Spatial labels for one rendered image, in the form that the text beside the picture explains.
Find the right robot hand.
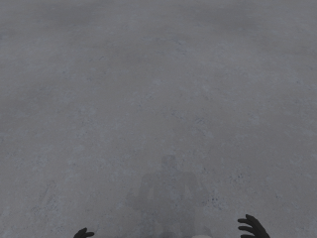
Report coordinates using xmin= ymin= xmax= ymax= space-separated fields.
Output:
xmin=238 ymin=214 xmax=270 ymax=238

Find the left robot hand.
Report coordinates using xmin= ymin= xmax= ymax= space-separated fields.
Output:
xmin=73 ymin=227 xmax=95 ymax=238

